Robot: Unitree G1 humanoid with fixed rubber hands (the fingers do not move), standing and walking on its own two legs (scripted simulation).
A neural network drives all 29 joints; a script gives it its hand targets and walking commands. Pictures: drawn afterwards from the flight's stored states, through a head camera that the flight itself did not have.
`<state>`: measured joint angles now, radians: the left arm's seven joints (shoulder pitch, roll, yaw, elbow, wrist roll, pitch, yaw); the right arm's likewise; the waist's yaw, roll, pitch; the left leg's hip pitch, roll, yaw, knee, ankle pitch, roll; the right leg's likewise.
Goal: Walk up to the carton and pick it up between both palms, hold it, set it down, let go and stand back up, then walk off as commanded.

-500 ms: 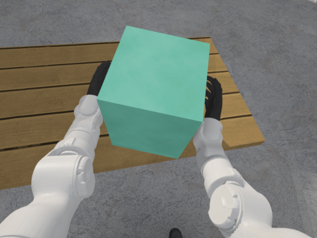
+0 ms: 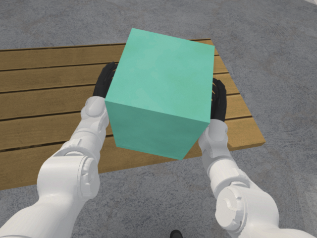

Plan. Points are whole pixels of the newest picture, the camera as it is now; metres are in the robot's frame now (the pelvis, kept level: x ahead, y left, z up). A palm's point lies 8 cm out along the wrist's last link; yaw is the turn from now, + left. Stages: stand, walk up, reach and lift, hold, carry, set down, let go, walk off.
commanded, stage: reach and lift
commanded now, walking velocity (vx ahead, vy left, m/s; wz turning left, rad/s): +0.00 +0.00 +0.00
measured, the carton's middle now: (159, 102) +0.45 -0.03 +0.05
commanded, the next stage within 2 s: none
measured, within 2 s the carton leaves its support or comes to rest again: neither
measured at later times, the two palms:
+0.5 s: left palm (99, 89) +0.44 +0.12 +0.12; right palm (226, 102) +0.38 -0.17 +0.12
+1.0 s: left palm (95, 85) +0.41 +0.11 +0.16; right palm (242, 79) +0.38 -0.17 +0.19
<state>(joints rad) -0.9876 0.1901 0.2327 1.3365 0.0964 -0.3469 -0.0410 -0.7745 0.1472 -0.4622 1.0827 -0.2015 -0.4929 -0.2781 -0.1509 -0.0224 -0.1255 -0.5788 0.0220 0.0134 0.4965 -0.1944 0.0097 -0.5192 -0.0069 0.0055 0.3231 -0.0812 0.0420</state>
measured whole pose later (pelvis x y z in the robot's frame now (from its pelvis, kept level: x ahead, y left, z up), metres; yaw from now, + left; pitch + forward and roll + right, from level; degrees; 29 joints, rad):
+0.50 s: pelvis -0.01 -0.01 +0.00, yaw +0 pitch +14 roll -2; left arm -0.92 0.18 0.13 1.20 0.06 -0.15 0.04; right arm -0.74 0.06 -0.17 0.90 0.09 -0.17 -0.28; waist -0.13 0.01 -0.25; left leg -0.58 0.03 0.01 0.52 -0.19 0.01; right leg -0.52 0.01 0.01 0.34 -0.08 0.04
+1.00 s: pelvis -0.03 -0.02 +0.00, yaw +0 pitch +11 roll -1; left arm -0.92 0.17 0.13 0.93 0.06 0.27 0.09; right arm -0.94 -0.03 -0.16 0.89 0.16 0.20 -0.25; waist -0.11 -0.02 -0.27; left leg -0.54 0.03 0.01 0.49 -0.16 0.01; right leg -0.51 0.01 0.01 0.39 -0.08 0.02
